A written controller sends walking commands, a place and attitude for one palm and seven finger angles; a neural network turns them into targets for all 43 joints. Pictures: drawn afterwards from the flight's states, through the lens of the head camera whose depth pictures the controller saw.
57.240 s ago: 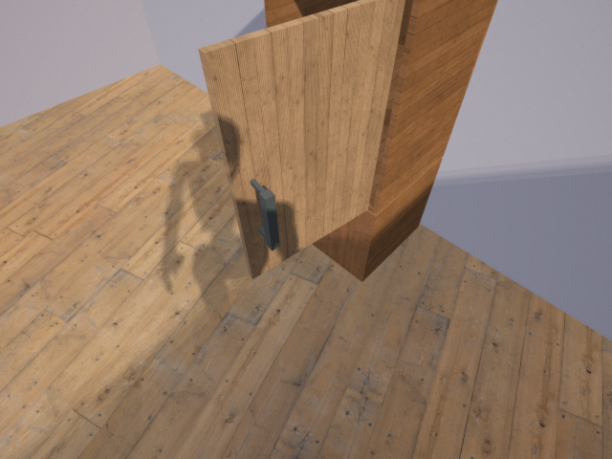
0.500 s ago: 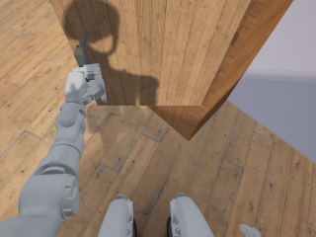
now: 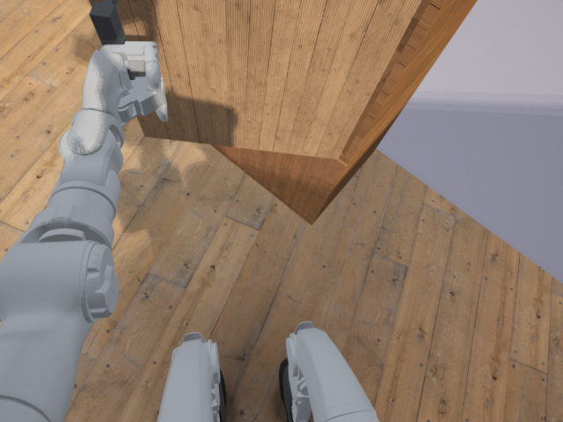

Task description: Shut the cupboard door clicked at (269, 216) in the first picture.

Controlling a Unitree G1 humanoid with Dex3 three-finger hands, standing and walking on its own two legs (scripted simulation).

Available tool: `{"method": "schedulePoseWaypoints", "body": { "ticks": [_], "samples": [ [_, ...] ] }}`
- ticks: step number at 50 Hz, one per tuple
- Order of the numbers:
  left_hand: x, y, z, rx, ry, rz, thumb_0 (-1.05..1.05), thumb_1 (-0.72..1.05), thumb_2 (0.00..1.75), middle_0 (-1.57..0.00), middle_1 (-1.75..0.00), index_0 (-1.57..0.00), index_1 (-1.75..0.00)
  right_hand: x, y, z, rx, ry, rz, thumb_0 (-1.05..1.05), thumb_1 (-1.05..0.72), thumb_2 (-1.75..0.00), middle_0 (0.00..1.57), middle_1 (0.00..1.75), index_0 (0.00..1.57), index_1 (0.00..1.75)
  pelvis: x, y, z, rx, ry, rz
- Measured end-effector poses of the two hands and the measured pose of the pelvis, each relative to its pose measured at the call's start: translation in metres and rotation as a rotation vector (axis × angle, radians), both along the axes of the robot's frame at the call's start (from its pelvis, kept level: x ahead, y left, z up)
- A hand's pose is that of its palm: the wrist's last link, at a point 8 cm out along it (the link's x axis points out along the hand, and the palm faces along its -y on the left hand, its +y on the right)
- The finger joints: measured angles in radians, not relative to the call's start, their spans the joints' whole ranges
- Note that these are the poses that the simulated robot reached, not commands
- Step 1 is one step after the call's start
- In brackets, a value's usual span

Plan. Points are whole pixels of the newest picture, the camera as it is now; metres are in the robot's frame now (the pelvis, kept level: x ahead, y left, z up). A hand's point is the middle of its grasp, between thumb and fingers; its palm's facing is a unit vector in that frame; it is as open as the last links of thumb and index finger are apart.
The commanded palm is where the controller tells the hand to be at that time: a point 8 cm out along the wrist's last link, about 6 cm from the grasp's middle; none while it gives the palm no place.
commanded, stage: push the door shut along its arc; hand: left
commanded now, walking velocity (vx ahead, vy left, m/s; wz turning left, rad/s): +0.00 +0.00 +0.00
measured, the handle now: (127, 53) +0.62 +0.15 +0.06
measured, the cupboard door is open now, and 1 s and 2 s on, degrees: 36 26 26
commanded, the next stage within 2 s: pull the fist back off the door in 0.48 s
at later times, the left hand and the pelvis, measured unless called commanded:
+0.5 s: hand (180, 59) +0.60 +0.08 +0.06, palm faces -0.31 -0.95 -0.02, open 3.1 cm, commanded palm +0.62 +0.09 +0.06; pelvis +0.01 +0.01 -0.02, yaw -2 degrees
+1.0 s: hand (190, 62) +0.60 +0.07 +0.06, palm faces +0.04 -1.00 -0.03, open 3.1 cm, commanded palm +0.56 +0.10 +0.06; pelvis +0.03 -0.01 +0.02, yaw -1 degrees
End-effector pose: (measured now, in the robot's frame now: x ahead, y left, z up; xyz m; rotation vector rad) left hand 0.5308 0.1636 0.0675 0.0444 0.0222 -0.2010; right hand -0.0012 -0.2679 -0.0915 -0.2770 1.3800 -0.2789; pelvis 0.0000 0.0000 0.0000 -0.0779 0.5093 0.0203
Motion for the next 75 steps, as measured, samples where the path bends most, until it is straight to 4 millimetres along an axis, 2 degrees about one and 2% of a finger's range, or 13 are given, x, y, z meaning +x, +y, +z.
{"method": "schedulePoseWaypoints", "body": {
  "ticks": [11, 30, 34, 36, 39, 42, 46, 54, 62, 69, 75],
  "samples": [
    [0.032, -0.003, 0.0, -0.001, 0.008, -0.048, 0.02, 0.9, 0.9, -1.3, -1.5, -1.29, -1.5, -0.018, 0.012, -0.002, -0.007, 0.038, -0.033, 0.0, -0.91, -0.9, 0.21, 0.3, 0.21, 0.3, 0.001, 0.004, -0.01, -0.019, 0.042, -0.008],
    [0.081, -0.036, -0.001, -0.016, 0.041, -0.145, 0.02, 0.9, 0.9, -1.3, -1.5, -1.3, -1.5, -0.04, 0.023, -0.005, -0.021, 0.096, -0.092, 0.0, -0.91, -0.9, 0.21, 0.3, 0.21, 0.3, 0.007, 0.005, -0.023, -0.03, 0.103, -0.029],
    [0.086, -0.045, -0.002, -0.138, 0.022, 0.051, 0.02, 0.9, 0.9, -1.3, -1.5, -1.3, -1.5, -0.043, 0.028, -0.005, 0.01, 0.116, -0.077, 0.0, -0.91, -0.9, 0.21, 0.3, 0.21, 0.3, 0.01, 0.004, -0.022, -0.028, 0.116, -0.04],
    [0.084, -0.049, -0.007, -0.142, 0.03, 0.171, 0.02, 0.9, 0.9, -1.3, -1.5, -1.3, -1.5, -0.043, 0.033, -0.006, 0.05, 0.127, -0.067, 0.0, -0.91, -0.9, 0.2, 0.3, 0.21, 0.3, 0.012, 0.003, -0.02, -0.021, 0.116, -0.045],
    [0.076, -0.051, -0.018, -0.045, 0.036, 0.258, 0.02, 0.9, 0.9, -1.29, -1.5, -1.3, -1.5, -0.041, 0.039, -0.007, 0.108, 0.131, -0.072, 0.0, -0.91, -0.9, 0.2, 0.3, 0.21, 0.3, 0.015, 0.001, -0.014, -0.01, 0.112, -0.049],
    [0.066, -0.048, -0.02, 0.009, 0.021, 0.265, 0.02, 0.9, 0.9, -1.29, -1.5, -1.3, -1.5, -0.038, 0.043, -0.007, 0.151, 0.126, -0.095, 0.0, -0.91, -0.9, 0.21, 0.3, 0.21, 0.3, 0.018, -0.002, -0.007, 0.004, 0.097, -0.052],
    [0.053, -0.045, -0.014, -0.004, 0.028, 0.248, 0.02, 0.9, 0.9, -1.29, -1.5, -1.3, -1.5, -0.029, 0.04, -0.002, 0.175, 0.12, -0.093, 0.0, -0.91, -0.9, 0.21, 0.3, 0.21, 0.3, 0.023, -0.007, 0.005, 0.016, 0.071, -0.045],
    [0.03, -0.046, 0.005, -0.02, 0.013, 0.221, 0.02, 0.9, 0.9, -1.3, -1.5, -1.3, -1.5, 0.003, 0.01, 0.012, 0.129, 0.071, -0.027, 0.0, -0.91, -0.9, 0.21, 0.3, 0.21, 0.3, 0.032, -0.014, 0.021, 0.026, 0.029, -0.023],
    [-0.006, -0.05, -0.005, -0.031, -0.009, 0.213, 0.02, 0.9, 0.9, -1.3, -1.5, -1.3, -1.5, 0.044, -0.016, 0.016, 0.077, -0.017, 0.021, 0.0, -0.91, -0.9, 0.2, 0.3, 0.2, 0.29, 0.034, -0.017, 0.025, 0.04, -0.006, -0.019],
    [-0.038, -0.048, -0.008, -0.018, -0.038, 0.218, 0.02, 0.9, 0.9, -1.3, -1.5, -1.3, -1.5, 0.073, -0.014, 0.009, 0.091, -0.085, 0.052, 0.0, -0.91, -0.9, 0.2, 0.3, 0.2, 0.29, 0.029, -0.018, 0.026, 0.05, -0.035, -0.015],
    [-0.045, -0.049, -0.003, -0.005, -0.042, 0.209, 0.02, 0.89, 0.9, -1.3, -1.5, -1.3, -1.5, 0.084, -0.004, 0.002, 0.112, -0.124, 0.068, 0.0, -0.91, -0.9, 0.2, 0.3, 0.2, 0.29, 0.024, -0.017, 0.025, 0.052, -0.05, -0.007]
  ]
}}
